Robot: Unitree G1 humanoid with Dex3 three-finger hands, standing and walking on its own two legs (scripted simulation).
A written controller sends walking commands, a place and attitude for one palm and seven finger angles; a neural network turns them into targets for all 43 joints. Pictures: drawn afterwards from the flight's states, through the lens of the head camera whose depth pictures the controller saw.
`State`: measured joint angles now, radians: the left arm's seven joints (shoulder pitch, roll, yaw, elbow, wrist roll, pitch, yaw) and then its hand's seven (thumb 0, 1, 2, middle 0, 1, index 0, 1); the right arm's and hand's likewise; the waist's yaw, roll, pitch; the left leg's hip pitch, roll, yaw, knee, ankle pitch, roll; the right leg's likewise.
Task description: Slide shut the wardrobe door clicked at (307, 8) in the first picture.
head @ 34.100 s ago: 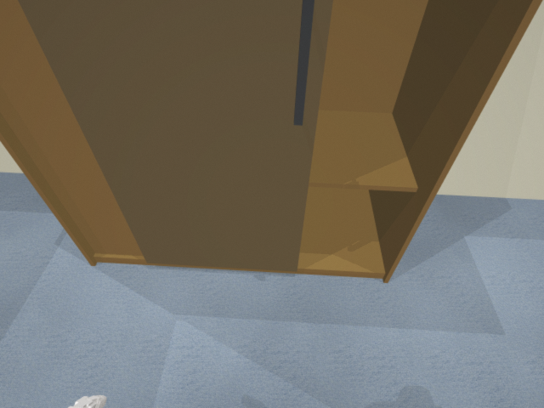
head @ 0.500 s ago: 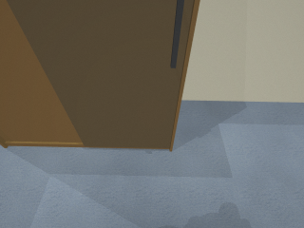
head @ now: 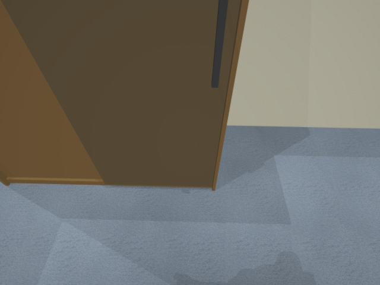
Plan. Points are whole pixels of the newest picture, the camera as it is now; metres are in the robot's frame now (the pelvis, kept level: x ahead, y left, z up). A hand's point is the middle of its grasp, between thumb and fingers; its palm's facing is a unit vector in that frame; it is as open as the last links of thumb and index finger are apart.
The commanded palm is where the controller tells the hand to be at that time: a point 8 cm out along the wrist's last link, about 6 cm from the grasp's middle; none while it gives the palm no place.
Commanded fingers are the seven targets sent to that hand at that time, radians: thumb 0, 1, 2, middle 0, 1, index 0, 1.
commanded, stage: take the last steps up to it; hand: left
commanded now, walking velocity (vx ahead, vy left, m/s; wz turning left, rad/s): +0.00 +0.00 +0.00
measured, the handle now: (218, 43) +0.70 -0.04 +0.16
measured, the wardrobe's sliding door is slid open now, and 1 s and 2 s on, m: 0.00 0.00 0.00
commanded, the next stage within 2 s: come to a stop and stand still in 0.82 s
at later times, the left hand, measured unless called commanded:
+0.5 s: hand out of the picture +0.06 +0.15 -0.19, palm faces +0.02 -0.98 -0.21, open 7.4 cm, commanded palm none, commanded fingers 0.00 0.90 0.90 -0.20 -0.30 -0.20 -0.30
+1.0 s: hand (153, 234) +0.28 +0.12 -0.19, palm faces -0.04 -0.97 -0.22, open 7.4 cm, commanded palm none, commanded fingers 0.00 0.90 0.90 -0.20 -0.30 -0.20 -0.30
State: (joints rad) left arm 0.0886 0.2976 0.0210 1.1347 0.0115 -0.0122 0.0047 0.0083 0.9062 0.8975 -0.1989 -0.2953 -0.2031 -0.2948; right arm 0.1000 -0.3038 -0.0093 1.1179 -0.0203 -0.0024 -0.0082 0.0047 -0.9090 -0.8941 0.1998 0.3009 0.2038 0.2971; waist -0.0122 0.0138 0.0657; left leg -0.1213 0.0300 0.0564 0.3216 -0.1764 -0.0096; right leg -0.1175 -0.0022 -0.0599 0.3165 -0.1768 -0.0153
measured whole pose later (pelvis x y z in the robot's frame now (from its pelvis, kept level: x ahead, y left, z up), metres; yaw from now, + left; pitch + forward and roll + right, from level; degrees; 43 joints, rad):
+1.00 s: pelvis +0.18 -0.08 -0.02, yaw -4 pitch +0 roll -1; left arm 0.19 0.23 0.08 0.97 0.03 -0.01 -0.02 0.01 0.91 0.90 -0.19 -0.29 -0.20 -0.29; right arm 0.26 -0.20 -0.07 1.05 -0.05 0.02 -0.02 0.00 -0.93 -0.89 0.20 0.30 0.21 0.30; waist -0.01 0.00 0.05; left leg -0.33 0.14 0.06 0.62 -0.31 -0.06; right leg -0.33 -0.08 -0.05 0.56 -0.32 0.01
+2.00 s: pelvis +0.21 -0.07 -0.02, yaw -3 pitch -1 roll +0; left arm 0.29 0.14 0.00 1.09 0.02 -0.02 0.04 0.01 0.91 0.90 -0.20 -0.30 -0.20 -0.29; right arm 0.26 -0.17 -0.01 1.04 -0.02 0.00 0.00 0.01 -0.91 -0.89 0.20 0.30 0.20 0.30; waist -0.01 0.00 0.05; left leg -0.28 0.05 0.07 0.56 -0.27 0.00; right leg -0.17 -0.02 0.01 0.53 -0.34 0.02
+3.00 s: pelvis +0.22 -0.09 -0.01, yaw -4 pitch -1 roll +1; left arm 0.27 0.18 0.00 1.09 0.02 -0.01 0.03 0.01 0.91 0.90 -0.20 -0.30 -0.20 -0.29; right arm 0.21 -0.18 0.00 1.11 -0.02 -0.02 -0.01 0.00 -0.91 -0.89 0.20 0.30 0.20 0.30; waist 0.01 -0.02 0.03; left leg -0.22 0.06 0.09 0.46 -0.23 -0.03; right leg -0.14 -0.01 0.02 0.49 -0.33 0.00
